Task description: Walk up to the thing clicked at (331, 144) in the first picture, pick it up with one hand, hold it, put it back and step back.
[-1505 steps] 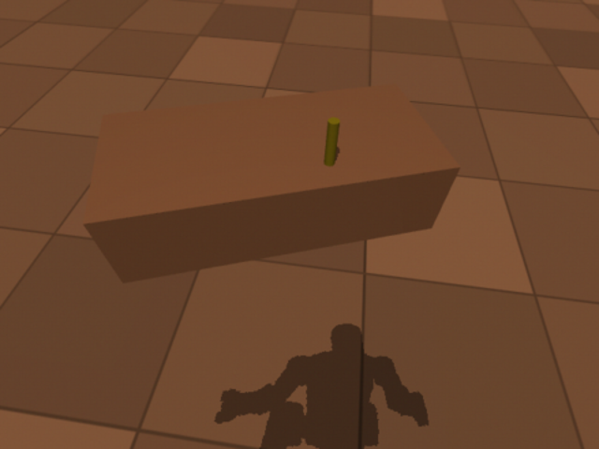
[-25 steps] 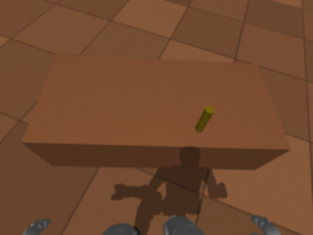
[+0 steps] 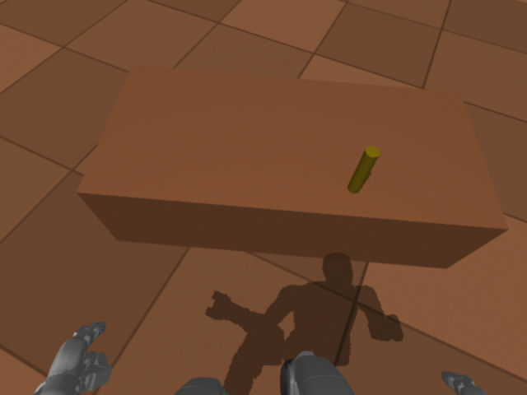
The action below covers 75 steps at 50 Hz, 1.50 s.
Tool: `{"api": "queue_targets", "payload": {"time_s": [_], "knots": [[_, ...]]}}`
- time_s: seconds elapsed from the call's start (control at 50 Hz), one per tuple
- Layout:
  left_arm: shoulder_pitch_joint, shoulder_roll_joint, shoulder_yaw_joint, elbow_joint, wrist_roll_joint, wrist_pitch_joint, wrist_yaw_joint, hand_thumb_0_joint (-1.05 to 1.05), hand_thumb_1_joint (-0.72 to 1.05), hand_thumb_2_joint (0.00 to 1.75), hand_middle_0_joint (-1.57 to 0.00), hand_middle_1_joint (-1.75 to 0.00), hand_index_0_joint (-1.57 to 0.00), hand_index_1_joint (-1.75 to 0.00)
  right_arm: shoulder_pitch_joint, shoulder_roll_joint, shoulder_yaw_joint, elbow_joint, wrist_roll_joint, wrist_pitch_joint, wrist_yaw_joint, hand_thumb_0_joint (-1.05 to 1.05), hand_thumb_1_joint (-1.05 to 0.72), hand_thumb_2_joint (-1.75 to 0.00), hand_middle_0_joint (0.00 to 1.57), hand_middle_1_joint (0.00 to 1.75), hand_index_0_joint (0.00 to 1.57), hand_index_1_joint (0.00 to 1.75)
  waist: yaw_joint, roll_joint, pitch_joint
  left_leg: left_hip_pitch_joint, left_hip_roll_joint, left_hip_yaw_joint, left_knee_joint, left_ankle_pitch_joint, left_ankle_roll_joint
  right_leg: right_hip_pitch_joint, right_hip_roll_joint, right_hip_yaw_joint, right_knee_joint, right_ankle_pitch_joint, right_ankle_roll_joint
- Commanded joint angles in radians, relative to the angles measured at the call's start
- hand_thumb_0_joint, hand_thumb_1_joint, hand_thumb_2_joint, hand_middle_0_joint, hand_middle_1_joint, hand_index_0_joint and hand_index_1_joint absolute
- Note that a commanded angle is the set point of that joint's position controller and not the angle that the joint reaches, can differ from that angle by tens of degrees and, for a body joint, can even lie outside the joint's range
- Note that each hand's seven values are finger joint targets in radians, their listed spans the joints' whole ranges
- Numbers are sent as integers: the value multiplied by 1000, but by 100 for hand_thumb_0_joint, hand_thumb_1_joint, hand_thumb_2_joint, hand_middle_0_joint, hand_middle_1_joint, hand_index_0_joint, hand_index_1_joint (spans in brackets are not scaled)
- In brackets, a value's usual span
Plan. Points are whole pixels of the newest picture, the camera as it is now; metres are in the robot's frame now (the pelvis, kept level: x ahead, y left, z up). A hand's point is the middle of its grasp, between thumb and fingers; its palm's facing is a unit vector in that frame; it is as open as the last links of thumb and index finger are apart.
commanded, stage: step back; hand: right
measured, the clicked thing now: (362, 171) +0.69 -0.30 -0.30
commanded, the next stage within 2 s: none
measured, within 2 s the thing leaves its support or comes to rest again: neither
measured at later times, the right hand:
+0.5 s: hand out of the picture -0.04 -0.32 -0.14, palm faces +0.07 +0.91 -0.40, open 7.3 cm
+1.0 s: hand out of the picture -0.22 -0.32 -0.11, palm faces -0.01 +0.89 -0.45, open 7.4 cm
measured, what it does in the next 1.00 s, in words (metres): walks backwards: right foot, then left foot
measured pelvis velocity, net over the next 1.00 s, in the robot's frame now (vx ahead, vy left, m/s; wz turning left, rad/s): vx -0.31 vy -0.05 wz -0.05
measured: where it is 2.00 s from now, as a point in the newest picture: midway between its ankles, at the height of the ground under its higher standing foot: outside the picture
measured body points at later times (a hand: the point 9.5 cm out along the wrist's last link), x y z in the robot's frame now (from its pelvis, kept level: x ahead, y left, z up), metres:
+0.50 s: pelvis -0.15 -0.04 +0.00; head -0.11 -0.05 +0.45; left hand -0.06 +0.28 -0.10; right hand -0.04 -0.37 -0.11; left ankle -0.07 +0.11 -0.68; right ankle -0.15 -0.16 -0.72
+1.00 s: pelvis -0.31 -0.05 +0.01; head -0.26 -0.02 +0.46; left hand -0.20 +0.26 -0.12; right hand -0.22 -0.37 -0.08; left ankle -0.23 +0.08 -0.72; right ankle -0.37 -0.20 -0.64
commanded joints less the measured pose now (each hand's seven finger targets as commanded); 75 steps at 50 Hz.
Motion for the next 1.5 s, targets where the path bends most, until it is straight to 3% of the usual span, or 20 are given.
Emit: {"api": "queue_targets", "payload": {"time_s": [0.0, 0.04, 0.12, 0.32, 0.36, 0.4, 0.42, 0.44, 0.5, 0.7, 0.74, 0.78, 0.84, 0.98, 1.08, 1.14, 1.22, 1.34, 1.42, 1.48], "knots": [[24, 157, 61, -88, -20, 0, 4, 0, 90, 90, -20, -30, -20, -30, 68, -315, -89, -69, -34, -31, -8, 0, -90, -90, 20, 30, 20, 30, -7, 228, -278, 127, 342, -398, -308, 367, 165, -87, 101, 92, 196, -203, -24], [-55, 232, 91, -77, 3, 0, 20, 0, 90, 90, -20, -30, -20, -30, -23, -356, -98, -98, -25, -37, -11, 0, -90, -90, 20, 30, 20, 30, -39, 240, -177, -122, 503, -520, -336, 408, 343, -35, 81, 218, 537, -406, 1], [106, 198, 97, -11, -20, 4, 1, 0, 90, 90, -20, -30, -20, -30, -72, -222, -60, -111, -21, -42, -17, 0, -90, -90, 20, 30, 20, 30, 52, 124, -171, 29, 247, -149, -214, 557, 186, -130, 150, 218, 604, -240, -5], [157, 189, 85, 36, -11, -23, -7, 0, 90, 90, -20, -30, -20, -30, -45, -271, -73, -144, -17, -15, -13, 0, -90, -90, 20, 30, 20, 30, 3, 244, -291, 69, 272, -133, -79, 466, 211, 144, 28, 53, -87, -163, 23], [225, 195, 88, 84, -1, -31, -6, 0, 90, 90, -20, -30, -20, -30, -62, -257, -67, -144, -2, 0, -7, 0, -90, -90, 20, 30, 20, 30, 33, 202, -321, -32, 205, -85, -9, 346, 146, 289, 46, 8, -276, 22, -9], [203, 339, 123, 55, 15, -37, -9, 0, 90, 90, -20, -30, -20, -30, -47, -157, -37, -172, 12, 2, -9, 0, -90, -90, 20, 30, 20, 30, 33, -186, -241, -380, -25, -21, 225, -126, 33, 299, -221, 450, -310, -21, -115], [109, 424, 133, 12, 21, -30, -4, 0, 90, 90, -20, -30, -20, -30, -82, -192, -59, -171, 9, 3, -29, 0, -90, -90, 20, 30, 20, 30, 74, -309, -204, -286, -37, -73, 456, -273, 8, 41, -380, 587, -364, 12, -282], [40, 385, 124, -10, 11, -33, 2, 0, 90, 90, -20, -30, -20, -30, -60, -229, -73, -146, 16, 0, -27, 0, -90, -90, 20, 30, 20, 30, 32, -270, -137, -202, 7, -125, 543, -244, 14, -107, -390, 571, -388, 14, -285], [-25, 253, 93, -23, 9, -35, 9, 0, 90, 90, -20, -30, -20, -30, 17, -186, -48, -93, 22, -3, -16, 0, -90, -90, 20, 30, 20, 30, -18, -126, -152, -249, -81, -98, 571, -110, 16, 55, -175, 214, -239, 246, -176], [35, 222, 71, -58, -13, 3, 19, 0, 90, 90, -20, -30, -20, -30, 137, -161, -51, -50, -16, -36, -13, 0, -90, -90, 20, 30, 20, 30, 0, -97, -297, -10, -1, 39, -272, 229, 25, 262, -148, 159, 45, 317, -113], [78, 137, 54, -59, -22, 9, 14, 0, 90, 90, -20, -30, -20, -30, 62, -305, -79, -74, -38, -34, -12, 0, -90, -90, 20, 30, 20, 30, 45, 243, -271, 137, 332, -419, -293, 480, 162, -139, 83, 47, 315, -328, -25], [-6, 250, 87, -42, -9, 15, 28, 0, 90, 90, -20, -30, -20, -30, -1, -367, -93, -101, -28, -37, -17, 0, -90, -90, 20, 30, 20, 30, -14, 242, -193, -181, 483, -565, -332, 364, 327, -9, 62, 216, 574, -414, -8], [90, 212, 85, 8, -26, 20, 12, 0, 90, 90, -20, -30, -20, -30, -88, -237, -55, -112, -32, -39, -24, 0, -90, -90, 20, 30, 20, 30, 67, 118, -174, -85, 268, -187, -243, 489, 212, -87, 129, 245, 666, -256, -8], [100, 185, 61, 17, -13, -12, 2, 0, 90, 90, -20, -30, -20, -30, -21, -240, -63, -110, -23, -13, -13, 0, -90, -90, 20, 30, 20, 30, -5, 232, -256, 143, 283, -158, -174, 396, 250, -27, 37, 105, 180, -287, 55], [242, 205, 76, 151, -2, -40, 4, 0, 90, 90, -20, -30, -20, -30, -59, -237, -54, -101, -12, 21, 6, 0, -90, -90, 20, 30, 20, 30, 38, 186, -314, -67, 180, -52, -4, 187, 144, 288, 38, 9, -297, -72, -13], [84, 433, 121, 67, 22, -37, 10, 0, 90, 90, -20, -30, -20, -30, -104, -201, -61, -131, -9, 15, -17, 0, -90, -90, 20, 30, 20, 30, 81, -234, -116, -281, -8, -122, 436, -230, -4, -122, -419, 659, -465, -393, -285], [-5, 255, 80, 66, 13, -65, 15, 0, 90, 90, -20, -30, -20, -30, -6, -171, -40, -44, 1, 7, 1, 0, -90, -90, 20, 30, 20, 30, -12, -87, -95, -282, -62, -116, 498, -30, 5, 26, -168, 211, -297, -61, -133], [148, 287, 101, 101, 15, -86, 11, 0, 90, 90, -20, -30, -20, -30, -42, -181, -41, -36, -22, -26, 18, 0, -90, -90, 20, 30, 20, 30, 88, -155, -181, -319, 35, -57, 138, -135, -20, 330, -246, 334, -307, -370, -190], [84, 291, 81, 98, -1, -71, 1, 0, 90, 90, -20, -30, -20, -30, 58, -168, -50, 31, -29, -45, 30, 0, -90, -90, 20, 30, 20, 30, 15, -141, -185, 31, 8, 49, -229, -30, 25, 120, -226, 228, -243, -274, -152], [38, 174, 41, 87, -23, -75, 0, 0, 90, 90, -20, -30, -20, -30, 93, -305, -84, 48, -35, -56, 24, 0, -90, -90, 20, 30, 20, 30, -30, 250, -169, 130, 307, -511, -420, -358, 187, -183, 22, -55, 135, -304, -11]]}}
